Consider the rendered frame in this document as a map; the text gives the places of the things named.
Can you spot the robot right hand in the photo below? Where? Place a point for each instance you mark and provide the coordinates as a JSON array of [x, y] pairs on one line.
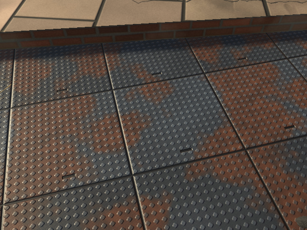
[[302, 222]]

